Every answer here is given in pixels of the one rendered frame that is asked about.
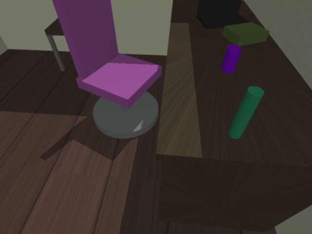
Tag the chair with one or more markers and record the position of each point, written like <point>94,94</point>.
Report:
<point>55,29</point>

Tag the desk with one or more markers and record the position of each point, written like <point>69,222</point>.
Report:
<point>207,177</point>

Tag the office chair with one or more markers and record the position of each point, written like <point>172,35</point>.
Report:
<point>125,109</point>

